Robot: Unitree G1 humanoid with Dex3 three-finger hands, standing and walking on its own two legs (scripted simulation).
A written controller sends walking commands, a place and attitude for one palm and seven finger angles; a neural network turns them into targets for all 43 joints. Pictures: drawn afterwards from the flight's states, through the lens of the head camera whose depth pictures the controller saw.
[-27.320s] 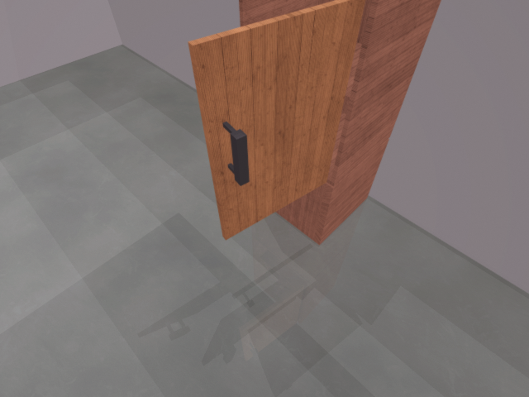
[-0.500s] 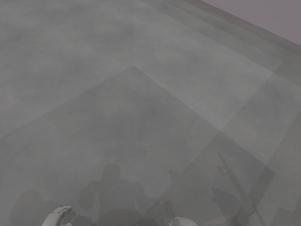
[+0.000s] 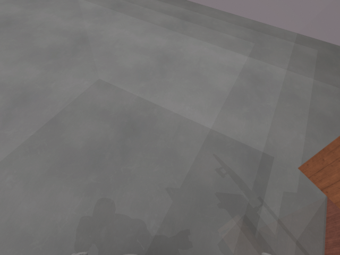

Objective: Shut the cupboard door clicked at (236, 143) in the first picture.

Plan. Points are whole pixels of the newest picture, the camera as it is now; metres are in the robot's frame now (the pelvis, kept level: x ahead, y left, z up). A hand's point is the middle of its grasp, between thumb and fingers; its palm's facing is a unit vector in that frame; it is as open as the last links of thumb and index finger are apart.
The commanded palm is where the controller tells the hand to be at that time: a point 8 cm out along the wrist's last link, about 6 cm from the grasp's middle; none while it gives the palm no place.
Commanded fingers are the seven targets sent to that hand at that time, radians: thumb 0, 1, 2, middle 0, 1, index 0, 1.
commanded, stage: turn to face it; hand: left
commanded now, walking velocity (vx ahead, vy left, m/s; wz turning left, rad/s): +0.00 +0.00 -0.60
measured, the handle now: out of the picture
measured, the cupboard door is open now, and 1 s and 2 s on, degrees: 60 60 60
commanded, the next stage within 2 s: take the last steps up to it in 1.52 s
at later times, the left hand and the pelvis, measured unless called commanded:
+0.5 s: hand (118, 239) +0.17 +0.14 -0.14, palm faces -0.30 -0.92 -0.27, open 7.4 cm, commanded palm none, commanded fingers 0.00 0.90 0.90 -0.20 -0.30 -0.20 -0.30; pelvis +0.00 -0.02 +0.00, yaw -18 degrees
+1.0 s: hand (133, 213) +0.24 +0.11 -0.15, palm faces -0.55 -0.81 -0.21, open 7.4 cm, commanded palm none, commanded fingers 0.00 0.90 0.90 -0.20 -0.30 -0.20 -0.30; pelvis +0.03 -0.01 +0.02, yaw -36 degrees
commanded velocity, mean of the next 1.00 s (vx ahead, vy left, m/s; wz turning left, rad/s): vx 0.00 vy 0.00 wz -0.60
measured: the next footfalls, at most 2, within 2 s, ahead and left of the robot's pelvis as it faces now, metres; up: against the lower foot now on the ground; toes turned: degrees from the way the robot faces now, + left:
right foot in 0.38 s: +0.00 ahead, -0.15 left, +0.00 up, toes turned -18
left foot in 0.72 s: +0.12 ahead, +0.08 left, +0.00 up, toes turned -22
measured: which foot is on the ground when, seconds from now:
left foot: down 0.00-0.38, up 0.40-0.70, down 0.72-1.00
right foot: down 0.00-0.00, up 0.02-0.36, down 0.38-0.72, up 0.74-1.00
